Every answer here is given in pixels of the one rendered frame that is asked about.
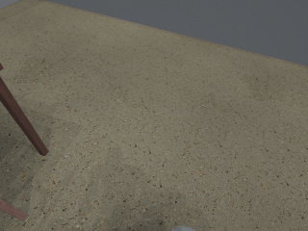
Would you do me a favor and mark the table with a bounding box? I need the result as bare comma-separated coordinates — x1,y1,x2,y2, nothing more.
0,64,49,156

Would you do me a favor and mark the chair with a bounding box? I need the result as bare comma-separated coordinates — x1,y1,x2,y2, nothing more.
0,199,28,221

